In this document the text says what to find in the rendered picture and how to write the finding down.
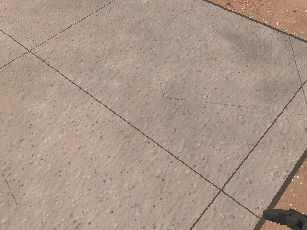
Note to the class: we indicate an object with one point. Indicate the robot right hand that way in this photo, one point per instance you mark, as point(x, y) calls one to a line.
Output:
point(291, 218)

